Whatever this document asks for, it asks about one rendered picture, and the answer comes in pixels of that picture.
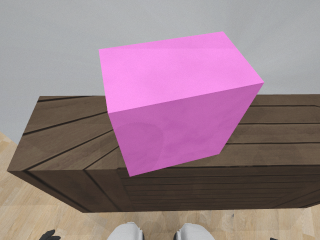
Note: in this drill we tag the robot right thigh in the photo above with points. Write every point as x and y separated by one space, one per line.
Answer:
193 232

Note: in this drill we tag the pedestal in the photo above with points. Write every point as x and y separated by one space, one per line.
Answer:
70 151

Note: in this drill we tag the carton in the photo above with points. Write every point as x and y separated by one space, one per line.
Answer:
176 100

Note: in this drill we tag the robot left hand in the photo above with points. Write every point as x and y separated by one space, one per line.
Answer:
48 236

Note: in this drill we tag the robot thigh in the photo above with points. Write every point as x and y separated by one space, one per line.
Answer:
128 231
193 232

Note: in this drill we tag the robot left thigh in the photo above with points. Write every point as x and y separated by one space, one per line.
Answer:
128 231

